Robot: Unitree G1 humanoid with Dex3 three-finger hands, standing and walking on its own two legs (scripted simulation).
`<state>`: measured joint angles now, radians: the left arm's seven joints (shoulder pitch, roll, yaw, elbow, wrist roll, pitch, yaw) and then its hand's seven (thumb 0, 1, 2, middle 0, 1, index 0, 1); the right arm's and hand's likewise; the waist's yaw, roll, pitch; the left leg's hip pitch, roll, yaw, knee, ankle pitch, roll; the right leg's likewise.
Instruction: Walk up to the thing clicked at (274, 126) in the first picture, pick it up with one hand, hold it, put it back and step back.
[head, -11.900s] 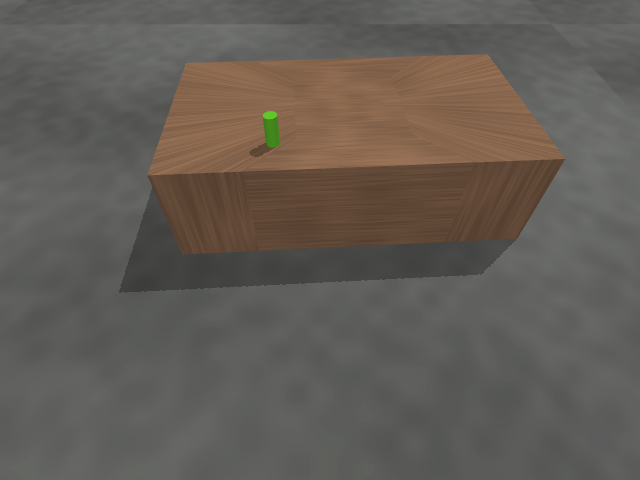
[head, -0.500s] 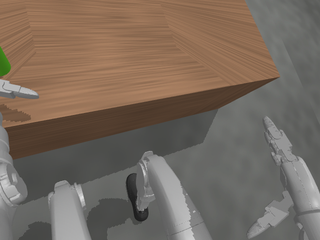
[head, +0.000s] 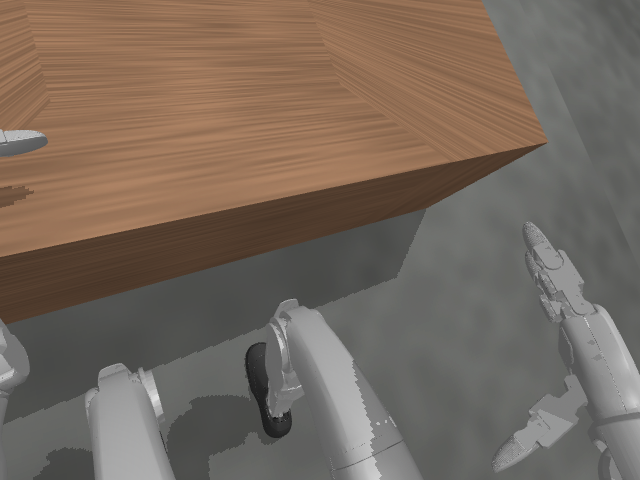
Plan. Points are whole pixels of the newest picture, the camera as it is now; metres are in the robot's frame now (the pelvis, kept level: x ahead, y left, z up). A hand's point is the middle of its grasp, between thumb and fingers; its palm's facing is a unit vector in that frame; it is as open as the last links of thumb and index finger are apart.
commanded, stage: close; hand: left
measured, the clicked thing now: out of the picture +0.57 +0.22 -0.06
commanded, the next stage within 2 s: settle in 0.20 s
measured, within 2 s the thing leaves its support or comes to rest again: leaves its support in 0.56 s
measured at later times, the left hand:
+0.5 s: hand out of the picture +0.56 +0.20 -0.05, palm faces +0.20 -0.98 -0.02, open 6.3 cm
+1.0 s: hand out of the picture +0.56 +0.20 +0.02, palm faces +0.20 -0.98 -0.04, open 6.4 cm
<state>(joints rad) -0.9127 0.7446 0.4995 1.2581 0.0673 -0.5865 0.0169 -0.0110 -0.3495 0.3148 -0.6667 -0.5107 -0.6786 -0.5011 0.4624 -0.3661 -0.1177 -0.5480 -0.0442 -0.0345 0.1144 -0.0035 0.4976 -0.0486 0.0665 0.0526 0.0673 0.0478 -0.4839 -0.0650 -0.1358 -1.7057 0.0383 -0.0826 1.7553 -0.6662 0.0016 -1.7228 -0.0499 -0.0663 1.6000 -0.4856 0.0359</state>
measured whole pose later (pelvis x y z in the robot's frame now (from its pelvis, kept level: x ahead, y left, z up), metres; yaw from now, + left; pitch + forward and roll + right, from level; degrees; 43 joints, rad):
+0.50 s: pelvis +0.00 +0.00 +0.01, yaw +0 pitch +34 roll -6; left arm -0.89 0.71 0.48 1.25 0.08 -0.59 0.05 -0.02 0.03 1.14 -0.94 -1.10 -0.95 -1.11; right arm 0.46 -0.36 -0.11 -0.56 -0.05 -0.04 0.12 0.00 0.51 -0.05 0.07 0.05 0.07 0.05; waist -0.49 -0.07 -0.13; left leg -1.67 0.04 -0.08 1.72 -0.66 0.00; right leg -1.68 -0.05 -0.06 1.57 -0.47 0.04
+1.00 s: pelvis +0.01 +0.00 +0.04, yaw +1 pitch +32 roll -5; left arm -0.91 0.66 0.46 1.25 0.06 -0.53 0.03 -0.01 0.01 1.17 -0.95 -1.09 -0.96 -1.10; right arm 0.44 -0.33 -0.08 -0.44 -0.05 -0.01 0.09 0.00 0.54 -0.05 0.07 0.05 0.07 0.05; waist -0.42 -0.04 -0.14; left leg -1.53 0.04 -0.06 1.60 -0.63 0.01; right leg -1.55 -0.04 -0.05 1.46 -0.46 0.04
